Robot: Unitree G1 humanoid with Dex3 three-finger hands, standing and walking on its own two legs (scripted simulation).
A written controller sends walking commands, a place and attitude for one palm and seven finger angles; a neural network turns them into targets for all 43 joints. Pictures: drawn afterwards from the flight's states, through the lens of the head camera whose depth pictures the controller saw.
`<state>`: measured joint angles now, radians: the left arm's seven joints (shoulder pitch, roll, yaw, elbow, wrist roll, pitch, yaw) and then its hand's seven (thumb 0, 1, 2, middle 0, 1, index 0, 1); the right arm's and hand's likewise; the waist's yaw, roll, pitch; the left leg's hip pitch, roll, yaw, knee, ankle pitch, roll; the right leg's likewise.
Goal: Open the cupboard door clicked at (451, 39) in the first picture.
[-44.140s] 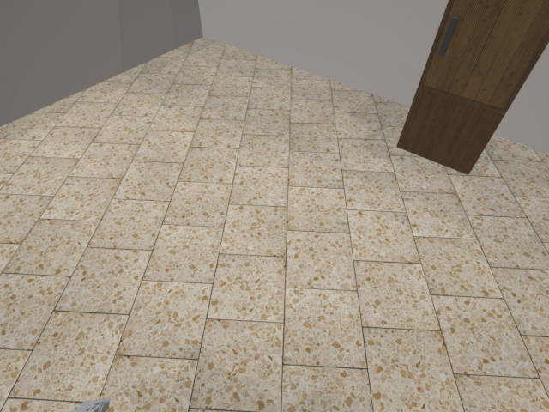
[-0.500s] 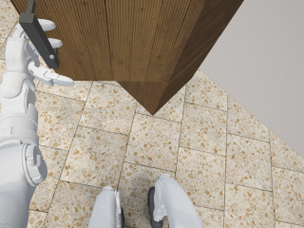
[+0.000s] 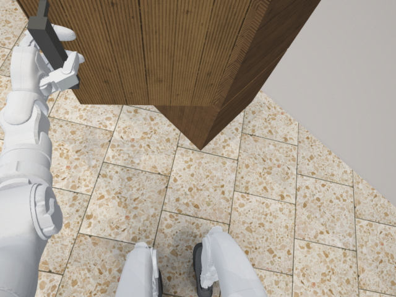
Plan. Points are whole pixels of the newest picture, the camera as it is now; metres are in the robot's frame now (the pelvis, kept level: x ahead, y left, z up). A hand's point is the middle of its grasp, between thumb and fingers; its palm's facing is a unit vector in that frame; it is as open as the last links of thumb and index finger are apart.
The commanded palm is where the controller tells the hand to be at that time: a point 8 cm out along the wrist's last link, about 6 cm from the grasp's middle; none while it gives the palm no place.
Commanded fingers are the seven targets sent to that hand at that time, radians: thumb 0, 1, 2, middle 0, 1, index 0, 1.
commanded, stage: close the thumb around the handle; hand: left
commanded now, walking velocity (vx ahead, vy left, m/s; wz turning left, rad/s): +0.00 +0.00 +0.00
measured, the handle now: (59, 48) +0.58 +0.21 +0.03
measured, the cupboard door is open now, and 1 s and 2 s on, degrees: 48 84 94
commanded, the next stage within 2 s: pull the door open along its arc in 0.10 s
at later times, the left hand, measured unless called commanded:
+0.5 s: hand (71, 84) +0.50 +0.19 +0.03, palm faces -0.04 -1.00 -0.03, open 6.0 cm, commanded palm +0.45 +0.23 +0.03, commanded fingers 0.00 0.90 0.90 -0.40 -1.35 -0.40 -1.35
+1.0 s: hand (128, 173) +0.34 +0.09 +0.04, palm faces +0.33 -0.94 -0.01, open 6.2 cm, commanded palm +0.26 +0.15 +0.03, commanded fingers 0.00 0.90 0.90 -0.40 -1.35 -0.40 -1.35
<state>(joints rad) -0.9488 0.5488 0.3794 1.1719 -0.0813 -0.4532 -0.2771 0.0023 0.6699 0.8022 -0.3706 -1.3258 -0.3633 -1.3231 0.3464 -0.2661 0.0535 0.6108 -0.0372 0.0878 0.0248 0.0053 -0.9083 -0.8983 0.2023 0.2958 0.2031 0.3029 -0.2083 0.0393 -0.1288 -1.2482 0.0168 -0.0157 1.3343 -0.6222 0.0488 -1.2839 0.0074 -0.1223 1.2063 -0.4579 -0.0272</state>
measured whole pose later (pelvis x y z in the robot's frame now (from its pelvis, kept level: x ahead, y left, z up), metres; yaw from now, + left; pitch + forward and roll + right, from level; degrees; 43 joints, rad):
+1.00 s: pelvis +0.02 -0.02 +0.03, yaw +1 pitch +23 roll +0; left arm 0.00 -0.05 -0.06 0.34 0.07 -0.50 0.42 0.02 0.65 0.72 -0.31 -1.32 -0.37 -1.33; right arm 0.15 -0.17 -0.01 0.52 -0.07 0.03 0.06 0.01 -0.91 -0.90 0.20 0.30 0.20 0.30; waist -0.02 0.01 -0.18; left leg -0.98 0.00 0.03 1.20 -0.62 0.03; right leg -1.07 0.00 -0.07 1.17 -0.50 -0.04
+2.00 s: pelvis -0.01 -0.04 +0.01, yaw +4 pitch +20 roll +1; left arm -0.02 -0.09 -0.18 0.40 0.11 -0.52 0.54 -0.01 -0.49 0.31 -0.24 -0.78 -0.25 -0.77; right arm 0.17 -0.19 -0.01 0.60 -0.09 -0.09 0.02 0.01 -0.91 -0.90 0.20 0.30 0.20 0.30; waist -0.01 0.02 -0.18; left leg -1.02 -0.02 -0.01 1.25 -0.58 -0.01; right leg -1.10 -0.03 -0.11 1.23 -0.49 -0.09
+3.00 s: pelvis +0.00 -0.02 +0.00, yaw +4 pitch +21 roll -1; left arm 0.41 0.12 -0.15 -0.08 -0.05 -0.44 -0.07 -0.02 -0.50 0.30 -0.15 -0.30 -0.15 -0.30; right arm 0.20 -0.21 0.01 0.40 -0.01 -0.06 0.00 0.02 -0.91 -0.90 0.20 0.30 0.20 0.30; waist 0.01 0.02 -0.19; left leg -1.07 -0.03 0.00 1.35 -0.66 0.03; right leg -1.14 -0.04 -0.10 1.32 -0.55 -0.05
